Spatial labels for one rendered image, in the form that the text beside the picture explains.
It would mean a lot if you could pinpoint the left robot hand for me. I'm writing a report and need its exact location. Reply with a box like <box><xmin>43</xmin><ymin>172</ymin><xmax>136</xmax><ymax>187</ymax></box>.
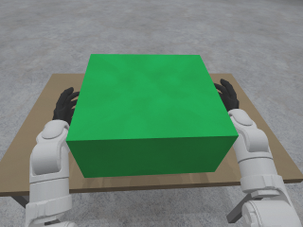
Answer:
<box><xmin>52</xmin><ymin>87</ymin><xmax>80</xmax><ymax>127</ymax></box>

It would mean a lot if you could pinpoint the right robot hand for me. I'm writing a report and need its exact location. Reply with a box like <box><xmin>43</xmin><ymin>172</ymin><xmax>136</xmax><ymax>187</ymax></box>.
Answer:
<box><xmin>214</xmin><ymin>79</ymin><xmax>240</xmax><ymax>112</ymax></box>

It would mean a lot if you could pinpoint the right robot upper arm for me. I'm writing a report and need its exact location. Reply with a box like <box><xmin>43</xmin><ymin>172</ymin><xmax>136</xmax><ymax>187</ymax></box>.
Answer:
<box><xmin>241</xmin><ymin>200</ymin><xmax>300</xmax><ymax>227</ymax></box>

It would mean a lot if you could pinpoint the carton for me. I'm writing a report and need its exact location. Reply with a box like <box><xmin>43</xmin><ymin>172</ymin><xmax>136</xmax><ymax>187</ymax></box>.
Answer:
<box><xmin>65</xmin><ymin>54</ymin><xmax>239</xmax><ymax>178</ymax></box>

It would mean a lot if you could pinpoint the right robot forearm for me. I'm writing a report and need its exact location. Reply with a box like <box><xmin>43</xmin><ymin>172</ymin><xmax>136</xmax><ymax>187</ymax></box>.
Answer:
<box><xmin>228</xmin><ymin>109</ymin><xmax>302</xmax><ymax>227</ymax></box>

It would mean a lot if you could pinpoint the left robot forearm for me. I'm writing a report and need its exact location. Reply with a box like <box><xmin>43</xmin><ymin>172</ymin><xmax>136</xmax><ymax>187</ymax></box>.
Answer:
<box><xmin>25</xmin><ymin>119</ymin><xmax>73</xmax><ymax>227</ymax></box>

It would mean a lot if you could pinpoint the table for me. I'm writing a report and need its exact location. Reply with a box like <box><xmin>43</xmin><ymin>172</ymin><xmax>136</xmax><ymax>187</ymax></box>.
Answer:
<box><xmin>0</xmin><ymin>73</ymin><xmax>303</xmax><ymax>226</ymax></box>

